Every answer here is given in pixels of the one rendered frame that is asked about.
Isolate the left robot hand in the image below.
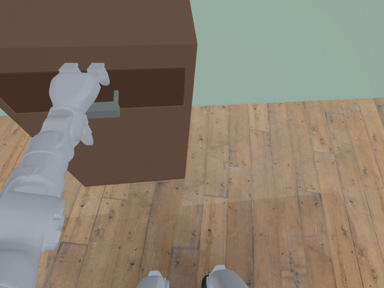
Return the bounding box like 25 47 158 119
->
49 63 110 145

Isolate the drawer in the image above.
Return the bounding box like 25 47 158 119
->
0 68 185 113

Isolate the robot right thigh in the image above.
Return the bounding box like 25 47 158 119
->
206 269 248 288

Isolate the cabinet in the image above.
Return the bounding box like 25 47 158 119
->
0 0 197 187

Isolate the left robot forearm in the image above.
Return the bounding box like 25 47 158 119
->
0 105 86 202

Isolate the left robot upper arm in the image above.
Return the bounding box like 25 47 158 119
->
0 191 65 288

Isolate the left robot shin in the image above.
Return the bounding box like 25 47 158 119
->
148 271 162 277

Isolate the handle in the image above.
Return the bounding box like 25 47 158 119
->
85 90 120 119

